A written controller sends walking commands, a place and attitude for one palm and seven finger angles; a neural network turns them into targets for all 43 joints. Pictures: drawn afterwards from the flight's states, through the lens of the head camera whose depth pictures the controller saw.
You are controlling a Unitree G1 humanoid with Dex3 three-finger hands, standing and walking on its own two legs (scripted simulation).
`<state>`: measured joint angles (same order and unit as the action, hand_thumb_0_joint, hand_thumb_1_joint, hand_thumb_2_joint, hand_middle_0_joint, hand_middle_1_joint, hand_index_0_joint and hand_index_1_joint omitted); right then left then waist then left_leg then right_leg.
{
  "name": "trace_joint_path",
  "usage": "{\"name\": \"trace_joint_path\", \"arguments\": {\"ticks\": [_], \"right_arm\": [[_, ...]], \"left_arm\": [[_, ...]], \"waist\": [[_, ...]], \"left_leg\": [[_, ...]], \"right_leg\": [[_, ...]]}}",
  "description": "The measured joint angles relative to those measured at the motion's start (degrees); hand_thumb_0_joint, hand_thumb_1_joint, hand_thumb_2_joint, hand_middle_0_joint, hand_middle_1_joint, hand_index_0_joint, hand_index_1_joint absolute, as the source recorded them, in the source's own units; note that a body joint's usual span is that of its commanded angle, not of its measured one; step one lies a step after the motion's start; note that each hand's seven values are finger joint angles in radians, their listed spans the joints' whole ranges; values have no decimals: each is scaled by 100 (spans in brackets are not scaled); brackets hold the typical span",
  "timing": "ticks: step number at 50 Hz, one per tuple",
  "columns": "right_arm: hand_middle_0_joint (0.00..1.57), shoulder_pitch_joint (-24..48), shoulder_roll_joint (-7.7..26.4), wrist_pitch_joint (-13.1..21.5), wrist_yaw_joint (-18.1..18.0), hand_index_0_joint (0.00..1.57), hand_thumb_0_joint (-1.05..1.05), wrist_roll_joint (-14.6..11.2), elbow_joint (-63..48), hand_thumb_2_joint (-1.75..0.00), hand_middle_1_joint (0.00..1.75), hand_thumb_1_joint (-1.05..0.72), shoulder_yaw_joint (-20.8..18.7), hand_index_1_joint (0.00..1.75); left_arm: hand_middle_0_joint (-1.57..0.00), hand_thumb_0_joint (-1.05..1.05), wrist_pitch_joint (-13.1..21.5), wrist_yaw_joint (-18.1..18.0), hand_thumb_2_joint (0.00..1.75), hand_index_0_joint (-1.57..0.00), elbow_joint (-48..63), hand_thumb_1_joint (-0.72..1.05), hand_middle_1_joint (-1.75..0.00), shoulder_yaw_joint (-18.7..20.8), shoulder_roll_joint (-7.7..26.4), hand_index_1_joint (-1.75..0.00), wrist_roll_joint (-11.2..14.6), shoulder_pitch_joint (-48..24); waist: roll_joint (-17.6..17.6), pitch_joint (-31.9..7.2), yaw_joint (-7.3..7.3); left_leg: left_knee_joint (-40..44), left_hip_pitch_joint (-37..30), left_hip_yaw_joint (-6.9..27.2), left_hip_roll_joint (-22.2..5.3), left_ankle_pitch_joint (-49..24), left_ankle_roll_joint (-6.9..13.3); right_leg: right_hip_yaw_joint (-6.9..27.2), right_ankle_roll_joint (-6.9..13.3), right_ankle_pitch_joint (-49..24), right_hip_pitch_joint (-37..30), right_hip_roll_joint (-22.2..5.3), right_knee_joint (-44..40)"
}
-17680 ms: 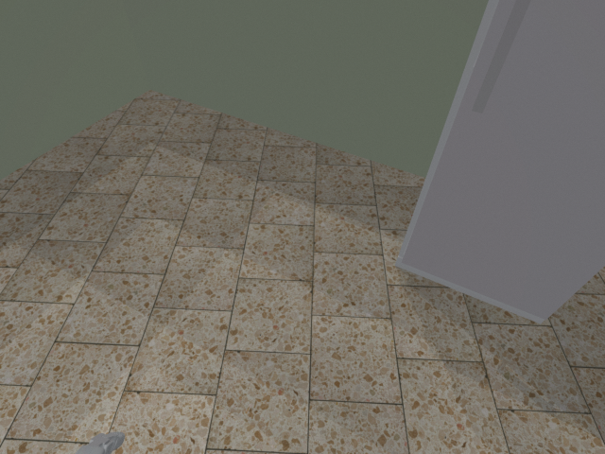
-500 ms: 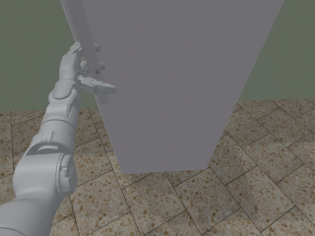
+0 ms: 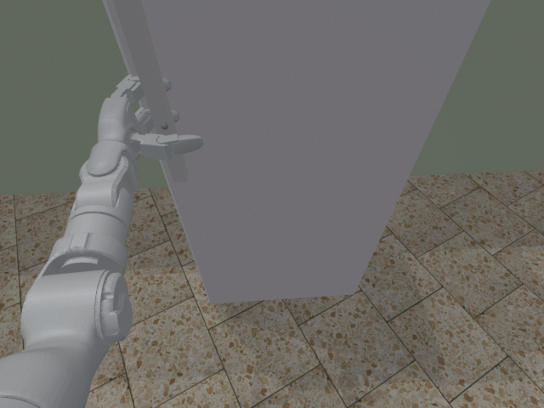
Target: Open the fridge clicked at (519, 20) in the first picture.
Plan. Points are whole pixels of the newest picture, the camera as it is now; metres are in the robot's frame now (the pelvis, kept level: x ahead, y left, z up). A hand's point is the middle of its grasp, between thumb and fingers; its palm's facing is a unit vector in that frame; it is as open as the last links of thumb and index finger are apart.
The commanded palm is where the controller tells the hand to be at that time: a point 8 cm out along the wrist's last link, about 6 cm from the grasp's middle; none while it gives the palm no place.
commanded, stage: grip the handle and tug to test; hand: left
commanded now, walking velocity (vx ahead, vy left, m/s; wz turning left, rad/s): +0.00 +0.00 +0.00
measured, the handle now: (160, 94) +0.53 +0.16 +0.19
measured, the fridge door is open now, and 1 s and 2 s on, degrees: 0 0 8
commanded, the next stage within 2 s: pull the door a little, standing still in 1.14 s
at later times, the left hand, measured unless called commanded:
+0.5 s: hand (166, 123) +0.48 +0.15 +0.18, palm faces +0.03 -1.00 +0.01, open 6.6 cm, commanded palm +0.45 +0.21 +0.18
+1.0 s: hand (169, 125) +0.47 +0.14 +0.18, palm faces +0.05 -1.00 +0.00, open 6.4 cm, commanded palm +0.43 +0.19 +0.18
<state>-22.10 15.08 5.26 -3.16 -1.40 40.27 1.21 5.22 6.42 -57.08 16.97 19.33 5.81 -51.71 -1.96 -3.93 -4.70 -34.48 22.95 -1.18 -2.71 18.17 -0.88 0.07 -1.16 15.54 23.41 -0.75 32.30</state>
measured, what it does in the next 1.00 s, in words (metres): stands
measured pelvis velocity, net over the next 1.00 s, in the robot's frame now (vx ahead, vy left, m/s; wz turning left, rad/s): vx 0.01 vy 0.00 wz -0.02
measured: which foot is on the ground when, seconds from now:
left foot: down 0.00-1.00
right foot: down 0.00-1.00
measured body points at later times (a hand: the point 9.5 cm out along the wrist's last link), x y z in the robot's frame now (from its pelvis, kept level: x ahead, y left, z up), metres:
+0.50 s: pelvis +0.00 +0.00 +0.00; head +0.03 +0.00 +0.45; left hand +0.47 +0.20 +0.18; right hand +0.06 -0.26 -0.12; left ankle -0.01 +0.13 -0.73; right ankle +0.00 -0.14 -0.73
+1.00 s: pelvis +0.01 +0.00 +0.00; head +0.03 -0.01 +0.45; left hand +0.47 +0.20 +0.18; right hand +0.06 -0.26 -0.12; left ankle -0.01 +0.13 -0.73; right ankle +0.00 -0.14 -0.73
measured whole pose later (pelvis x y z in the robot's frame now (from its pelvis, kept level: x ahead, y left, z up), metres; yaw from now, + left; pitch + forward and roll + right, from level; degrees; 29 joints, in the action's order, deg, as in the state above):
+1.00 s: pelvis +0.01 +0.00 +0.00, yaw -1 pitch +6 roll -1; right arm -21.7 15.1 4.6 -3.1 -1.7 39.1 0.8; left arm 3.1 4.4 -51.6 17.4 18.3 6.2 -47.7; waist -2.5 -4.1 -4.7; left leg -32.8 20.9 -2.2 -3.2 18.0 -1.1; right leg 1.0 -0.9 15.3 22.1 -0.2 31.1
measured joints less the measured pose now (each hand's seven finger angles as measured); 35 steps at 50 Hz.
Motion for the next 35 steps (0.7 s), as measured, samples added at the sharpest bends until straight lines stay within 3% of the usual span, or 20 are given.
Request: {"name": "trace_joint_path", "arguments": {"ticks": [17,24,35], "right_arm": [[20,133,-4,9,-24,21,0,4,-63,-90,30,-90,28,30],[20,106,9,-43,-24,21,0,10,-52,-90,30,-90,26,30],[20,87,-3,-70,-11,21,0,11,-87,-90,30,-90,20,30]], "left_arm": [[-38,0,-55,-16,75,-38,-85,55,-133,9,49,-133,-36,-129],[-35,0,-35,87,78,-36,-124,57,-135,54,26,-135,-38,-136],[-33,0,-29,-35,79,-34,-112,59,-136,93,53,-136,-73,-104]], "waist": [[20,24,-16],[23,-4,-13],[4,4,-60]], "left_leg": [[27,13,1,7,-16,2],[20,25,5,2,-7,-1],[21,33,-12,-16,-29,-11]], "right_leg": [[-1,-3,-13,12,-6,-25],[-4,1,-3,27,-1,-14],[14,13,-27,50,17,-3]]}}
